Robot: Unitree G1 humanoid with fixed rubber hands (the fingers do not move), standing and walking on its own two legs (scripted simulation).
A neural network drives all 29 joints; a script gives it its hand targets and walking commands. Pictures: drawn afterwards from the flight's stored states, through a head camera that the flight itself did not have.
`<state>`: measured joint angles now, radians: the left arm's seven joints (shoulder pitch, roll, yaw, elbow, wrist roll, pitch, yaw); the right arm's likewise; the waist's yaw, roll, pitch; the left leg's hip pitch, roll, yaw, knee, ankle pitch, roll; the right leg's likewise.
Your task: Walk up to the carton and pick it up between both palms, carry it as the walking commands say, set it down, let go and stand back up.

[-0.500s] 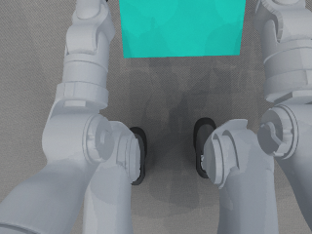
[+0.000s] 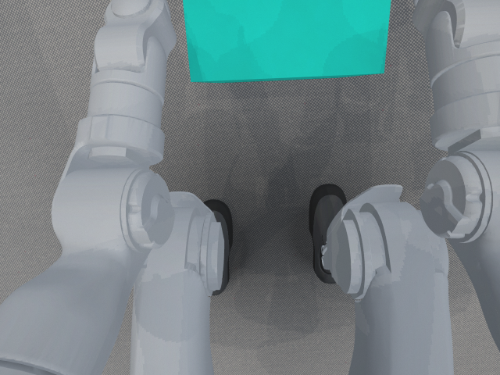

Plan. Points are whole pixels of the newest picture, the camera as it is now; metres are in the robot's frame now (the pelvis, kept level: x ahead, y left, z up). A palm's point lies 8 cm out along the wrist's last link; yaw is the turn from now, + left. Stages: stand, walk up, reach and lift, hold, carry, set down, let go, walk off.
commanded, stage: set down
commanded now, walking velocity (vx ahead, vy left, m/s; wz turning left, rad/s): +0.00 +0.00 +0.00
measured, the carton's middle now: out of the picture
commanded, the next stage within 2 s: none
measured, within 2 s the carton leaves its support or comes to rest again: neither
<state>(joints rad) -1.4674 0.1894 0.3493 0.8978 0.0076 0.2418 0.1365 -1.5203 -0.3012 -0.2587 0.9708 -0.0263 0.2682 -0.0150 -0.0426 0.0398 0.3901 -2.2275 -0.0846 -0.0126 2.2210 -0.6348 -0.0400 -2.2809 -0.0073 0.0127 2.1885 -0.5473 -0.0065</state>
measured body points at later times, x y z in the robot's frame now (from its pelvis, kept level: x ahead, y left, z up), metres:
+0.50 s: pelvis +0.01 +0.00 +0.00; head +0.39 -0.02 +0.23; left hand +0.58 +0.11 -0.18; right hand +0.58 -0.20 -0.18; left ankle +0.10 +0.12 -0.33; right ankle +0.12 -0.12 -0.33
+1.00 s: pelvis +0.01 +0.00 +0.00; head +0.39 -0.02 +0.23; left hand +0.58 +0.11 -0.18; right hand +0.58 -0.20 -0.18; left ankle +0.10 +0.12 -0.33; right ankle +0.12 -0.12 -0.33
